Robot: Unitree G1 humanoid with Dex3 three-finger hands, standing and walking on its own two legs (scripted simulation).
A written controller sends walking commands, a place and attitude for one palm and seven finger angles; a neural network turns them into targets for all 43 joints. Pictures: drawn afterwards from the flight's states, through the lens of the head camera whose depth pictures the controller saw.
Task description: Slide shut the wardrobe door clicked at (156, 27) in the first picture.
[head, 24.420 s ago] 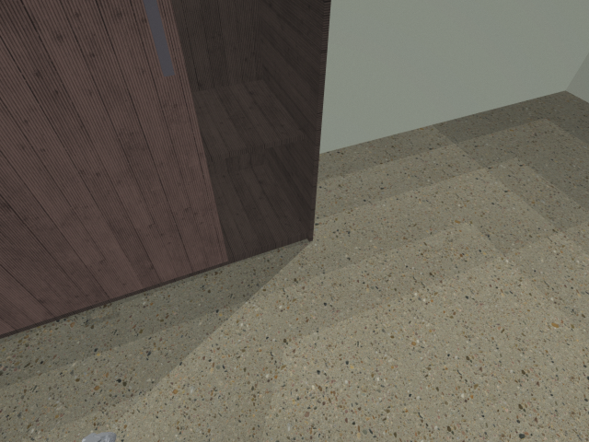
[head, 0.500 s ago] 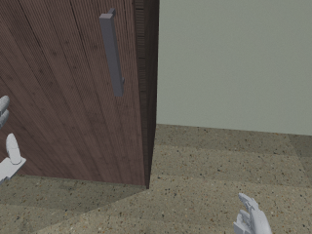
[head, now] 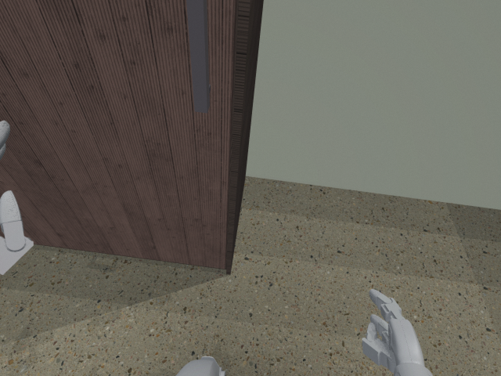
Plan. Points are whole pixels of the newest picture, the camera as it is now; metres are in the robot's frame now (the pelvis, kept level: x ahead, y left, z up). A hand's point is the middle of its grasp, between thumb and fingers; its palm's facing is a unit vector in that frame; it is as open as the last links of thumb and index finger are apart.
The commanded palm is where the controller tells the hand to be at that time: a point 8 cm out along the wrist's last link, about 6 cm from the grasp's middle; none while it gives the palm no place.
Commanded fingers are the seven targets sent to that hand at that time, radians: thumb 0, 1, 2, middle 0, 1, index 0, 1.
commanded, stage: step back with the hand held close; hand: left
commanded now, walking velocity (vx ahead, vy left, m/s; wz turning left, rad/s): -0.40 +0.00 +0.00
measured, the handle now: (202, 46) +0.56 +0.14 +0.23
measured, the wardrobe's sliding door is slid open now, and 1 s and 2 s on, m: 0.00 0.00 0.00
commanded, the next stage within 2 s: stop stepping back and stand still in 0.30 s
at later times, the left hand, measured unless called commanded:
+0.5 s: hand out of the picture +0.09 +0.26 +0.20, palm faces +0.37 -0.83 -0.42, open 7.4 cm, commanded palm +0.03 +0.29 +0.20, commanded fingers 0.00 0.90 0.90 -0.20 -0.30 -0.20 -0.30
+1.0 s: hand out of the picture +0.02 +0.29 +0.20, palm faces +0.43 -0.83 -0.35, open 7.4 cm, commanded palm -0.03 +0.32 +0.20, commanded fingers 0.00 0.90 0.90 -0.20 -0.30 -0.20 -0.30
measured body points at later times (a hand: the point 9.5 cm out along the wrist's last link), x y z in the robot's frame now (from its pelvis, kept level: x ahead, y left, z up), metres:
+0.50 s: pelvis -0.13 +0.01 +0.01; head -0.11 +0.05 +0.46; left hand +0.06 +0.30 +0.22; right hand +0.04 -0.21 -0.05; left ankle +0.03 +0.09 -0.71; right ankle -0.23 -0.14 -0.72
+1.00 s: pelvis -0.20 +0.03 +0.02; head -0.23 +0.06 +0.46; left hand -0.01 +0.33 +0.22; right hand -0.09 -0.24 -0.06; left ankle -0.15 +0.16 -0.69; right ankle -0.20 -0.08 -0.72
